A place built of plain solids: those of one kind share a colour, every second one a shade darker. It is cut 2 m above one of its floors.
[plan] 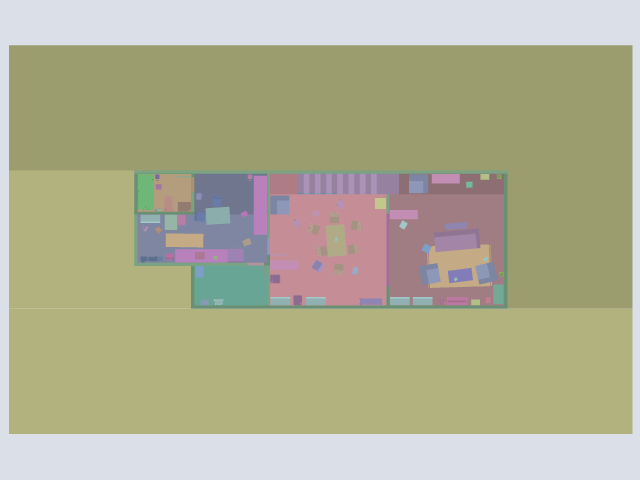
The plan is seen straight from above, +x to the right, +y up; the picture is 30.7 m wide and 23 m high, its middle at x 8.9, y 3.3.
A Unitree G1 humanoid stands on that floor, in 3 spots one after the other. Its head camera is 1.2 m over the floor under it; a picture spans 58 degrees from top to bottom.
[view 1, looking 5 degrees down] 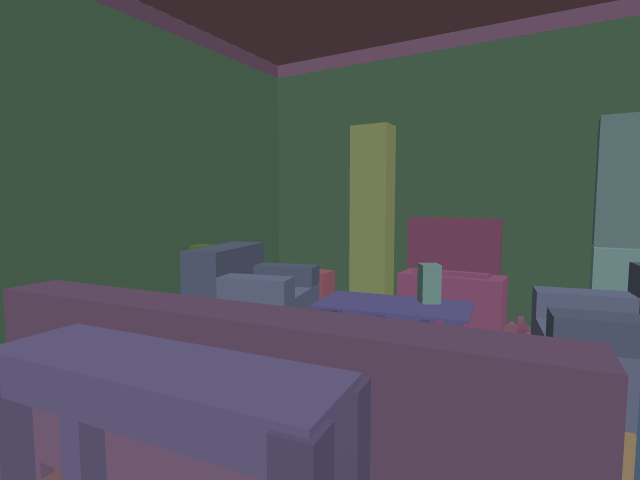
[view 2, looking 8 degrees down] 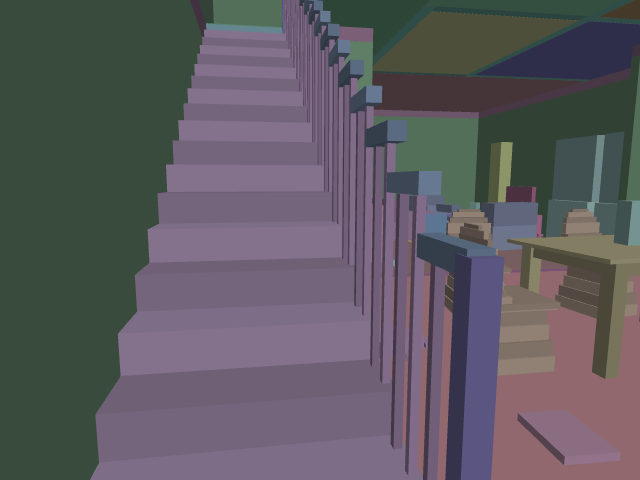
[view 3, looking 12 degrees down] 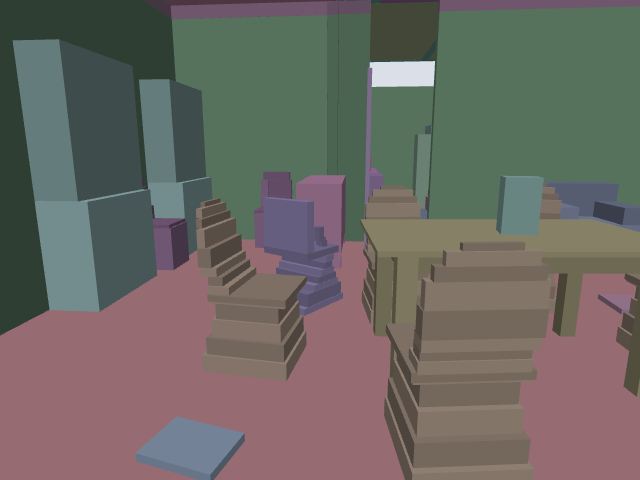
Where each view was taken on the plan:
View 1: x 14.47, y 4.72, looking -60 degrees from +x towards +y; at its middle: wall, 5.29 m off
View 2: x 7.05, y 5.98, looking -9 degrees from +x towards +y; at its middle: stair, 2.19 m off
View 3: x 12.07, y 2.48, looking -175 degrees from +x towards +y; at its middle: folding_chair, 3.17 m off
